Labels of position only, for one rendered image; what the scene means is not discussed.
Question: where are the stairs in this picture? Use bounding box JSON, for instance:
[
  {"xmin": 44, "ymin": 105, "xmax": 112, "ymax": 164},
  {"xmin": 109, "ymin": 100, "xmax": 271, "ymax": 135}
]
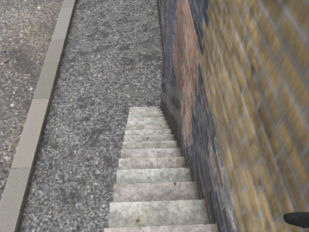
[{"xmin": 104, "ymin": 106, "xmax": 218, "ymax": 232}]

